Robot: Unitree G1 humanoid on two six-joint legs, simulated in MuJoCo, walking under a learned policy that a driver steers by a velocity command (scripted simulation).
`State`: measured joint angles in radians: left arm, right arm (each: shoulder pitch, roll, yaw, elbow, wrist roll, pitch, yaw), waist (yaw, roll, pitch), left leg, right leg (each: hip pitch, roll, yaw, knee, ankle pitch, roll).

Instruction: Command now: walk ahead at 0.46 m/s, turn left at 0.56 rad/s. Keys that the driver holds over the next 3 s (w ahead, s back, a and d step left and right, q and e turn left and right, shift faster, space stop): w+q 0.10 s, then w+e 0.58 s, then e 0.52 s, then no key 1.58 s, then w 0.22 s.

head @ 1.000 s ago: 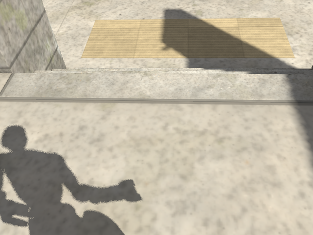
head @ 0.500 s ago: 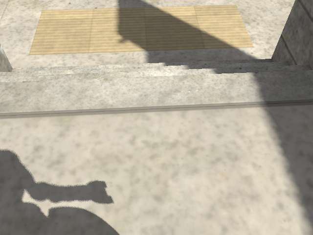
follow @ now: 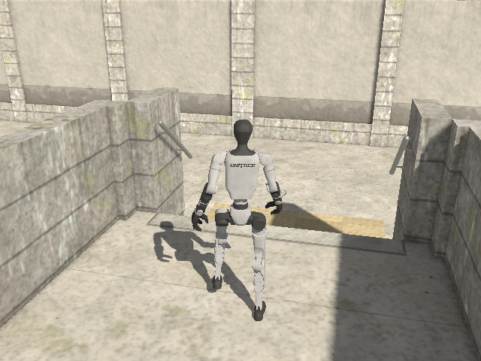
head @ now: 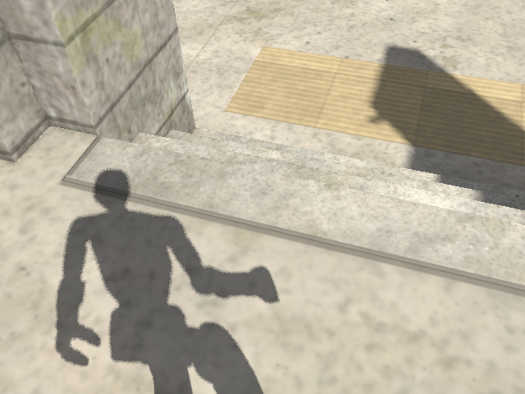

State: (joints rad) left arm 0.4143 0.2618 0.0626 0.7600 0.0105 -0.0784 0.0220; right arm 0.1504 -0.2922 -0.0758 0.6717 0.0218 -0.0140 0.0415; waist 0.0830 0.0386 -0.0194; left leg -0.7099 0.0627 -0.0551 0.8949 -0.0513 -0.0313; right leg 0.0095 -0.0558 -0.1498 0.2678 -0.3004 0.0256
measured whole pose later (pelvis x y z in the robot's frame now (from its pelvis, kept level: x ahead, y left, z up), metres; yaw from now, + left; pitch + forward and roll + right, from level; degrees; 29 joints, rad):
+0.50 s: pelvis +0.26 +0.09 +0.00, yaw +0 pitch +1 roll +2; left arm 0.22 0.29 0.06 0.75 -0.02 -0.06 -0.01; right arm 0.31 -0.24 -0.06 0.82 -0.01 -0.10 0.01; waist -0.04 -0.05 0.00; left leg 0.01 -0.08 0.15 0.23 -0.26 0.07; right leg -0.74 -0.10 0.09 0.85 0.07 0.00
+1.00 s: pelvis +0.52 +0.05 +0.00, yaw -16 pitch +3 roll +0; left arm 0.28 0.31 0.06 0.67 0.05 -0.13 -0.08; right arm 0.15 -0.30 0.00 0.68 -0.05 -0.06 0.01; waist 0.02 0.01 0.03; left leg -0.63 0.10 -0.09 0.91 -0.25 -0.13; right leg -0.26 0.13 0.09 0.37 -0.14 -0.10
